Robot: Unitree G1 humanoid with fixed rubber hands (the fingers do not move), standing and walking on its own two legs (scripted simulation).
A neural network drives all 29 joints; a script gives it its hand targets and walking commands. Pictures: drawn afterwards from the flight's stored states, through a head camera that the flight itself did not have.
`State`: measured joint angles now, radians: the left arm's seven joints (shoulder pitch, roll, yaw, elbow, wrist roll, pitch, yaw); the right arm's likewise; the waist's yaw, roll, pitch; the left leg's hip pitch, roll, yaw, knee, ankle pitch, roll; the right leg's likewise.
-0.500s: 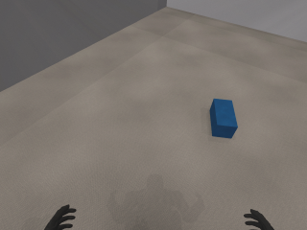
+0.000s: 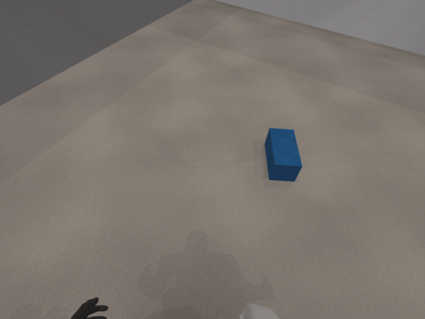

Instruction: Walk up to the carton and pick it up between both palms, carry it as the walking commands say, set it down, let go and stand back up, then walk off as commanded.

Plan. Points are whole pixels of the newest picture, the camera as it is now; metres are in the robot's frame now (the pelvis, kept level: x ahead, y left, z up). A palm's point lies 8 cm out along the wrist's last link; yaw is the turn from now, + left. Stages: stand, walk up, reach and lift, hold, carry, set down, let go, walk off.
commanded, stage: walk up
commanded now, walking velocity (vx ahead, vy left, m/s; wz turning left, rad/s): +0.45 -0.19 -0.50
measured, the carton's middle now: (281, 154) +1.11 -0.46 -0.70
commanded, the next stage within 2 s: none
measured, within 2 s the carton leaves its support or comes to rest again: neither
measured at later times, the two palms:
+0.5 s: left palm (142, 277) +0.22 +0.14 -0.08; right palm (384, 271) +0.25 -0.39 -0.12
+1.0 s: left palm (177, 171) +0.52 +0.10 -0.13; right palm (372, 240) +0.31 -0.38 -0.11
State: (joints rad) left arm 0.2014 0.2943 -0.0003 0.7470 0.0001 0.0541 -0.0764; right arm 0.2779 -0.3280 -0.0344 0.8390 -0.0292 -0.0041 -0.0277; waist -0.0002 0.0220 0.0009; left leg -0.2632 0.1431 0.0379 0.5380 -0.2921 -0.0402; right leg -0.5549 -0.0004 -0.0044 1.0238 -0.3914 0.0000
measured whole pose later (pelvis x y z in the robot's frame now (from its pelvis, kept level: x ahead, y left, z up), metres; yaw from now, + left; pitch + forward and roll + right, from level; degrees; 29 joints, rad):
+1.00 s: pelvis +0.38 -0.11 +0.00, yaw -19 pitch +3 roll -2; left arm 0.25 0.28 0.00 0.83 0.00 0.00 -0.06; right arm 0.33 -0.26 -0.05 0.88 -0.03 -0.04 0.00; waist 0.00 -0.01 0.04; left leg -0.29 0.16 0.09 0.51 -0.25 -0.05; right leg -0.59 -0.01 0.03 1.02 -0.34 -0.02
